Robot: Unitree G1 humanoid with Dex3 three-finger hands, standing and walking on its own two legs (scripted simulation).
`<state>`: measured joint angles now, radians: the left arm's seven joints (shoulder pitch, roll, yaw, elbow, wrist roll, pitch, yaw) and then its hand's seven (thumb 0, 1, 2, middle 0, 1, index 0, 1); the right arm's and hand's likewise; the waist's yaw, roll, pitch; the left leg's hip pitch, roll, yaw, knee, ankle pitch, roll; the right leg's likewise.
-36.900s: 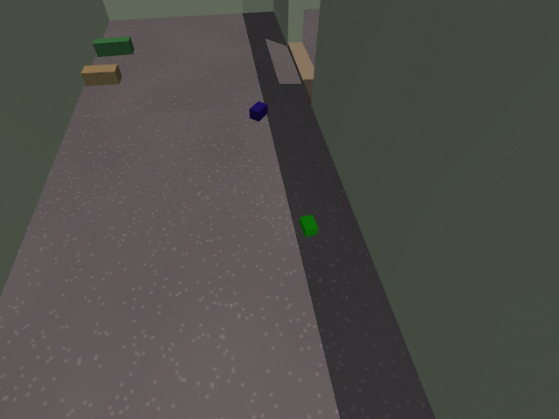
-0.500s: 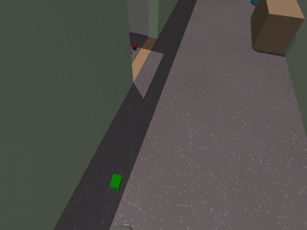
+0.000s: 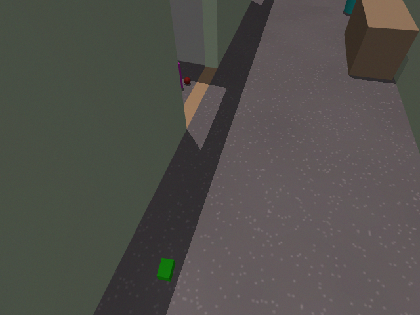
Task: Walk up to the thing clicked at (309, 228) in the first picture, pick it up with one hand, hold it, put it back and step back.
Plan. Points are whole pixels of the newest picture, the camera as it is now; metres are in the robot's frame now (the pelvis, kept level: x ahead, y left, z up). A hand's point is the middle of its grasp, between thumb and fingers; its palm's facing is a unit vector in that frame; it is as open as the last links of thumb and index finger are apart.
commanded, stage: walk up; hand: left
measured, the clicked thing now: (166, 269) +0.45 +0.24 -0.74
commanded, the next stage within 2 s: none
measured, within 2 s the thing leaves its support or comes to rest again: neither
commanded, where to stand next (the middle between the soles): +0.06 +0.00 m, yaw +0 degrees
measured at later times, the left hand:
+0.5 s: hand out of the picture +0.11 +0.26 -0.14, palm faces -0.03 -0.94 -0.34, open 7.4 cm
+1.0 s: hand out of the picture +0.10 +0.26 -0.14, palm faces +0.00 -0.94 -0.35, open 7.4 cm
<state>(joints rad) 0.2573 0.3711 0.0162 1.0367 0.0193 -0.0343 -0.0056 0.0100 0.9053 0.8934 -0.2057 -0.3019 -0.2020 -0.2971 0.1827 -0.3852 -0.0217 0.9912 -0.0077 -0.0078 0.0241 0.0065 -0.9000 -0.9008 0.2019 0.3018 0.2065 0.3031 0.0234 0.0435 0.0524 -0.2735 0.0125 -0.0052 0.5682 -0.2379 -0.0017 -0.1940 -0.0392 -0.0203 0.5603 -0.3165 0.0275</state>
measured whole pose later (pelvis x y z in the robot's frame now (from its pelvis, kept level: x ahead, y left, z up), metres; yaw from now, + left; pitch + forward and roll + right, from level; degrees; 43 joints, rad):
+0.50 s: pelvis +0.02 +0.00 +0.01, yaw +0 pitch -3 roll +0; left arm 0.09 0.36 -0.01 1.10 0.01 -0.03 0.00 0.01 0.91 0.89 -0.21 -0.30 -0.20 -0.30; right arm 0.09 -0.36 -0.01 1.11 -0.01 0.00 0.02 0.01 -0.90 -0.90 0.20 0.30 0.21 0.30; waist 0.00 -0.01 0.05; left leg -0.18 0.01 0.00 0.43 -0.20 0.00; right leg -0.09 -0.04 -0.02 0.39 -0.25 0.03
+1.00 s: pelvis +0.03 +0.00 +0.01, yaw +1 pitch -3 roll +0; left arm 0.11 0.35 0.01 1.14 0.02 -0.02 0.00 0.01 0.91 0.89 -0.21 -0.30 -0.20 -0.30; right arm 0.09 -0.35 -0.01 1.14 -0.01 0.00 0.01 0.01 -0.90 -0.90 0.20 0.30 0.21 0.30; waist 0.00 0.01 0.05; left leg -0.15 0.00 -0.02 0.39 -0.20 0.00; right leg -0.05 -0.05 -0.04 0.35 -0.25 0.03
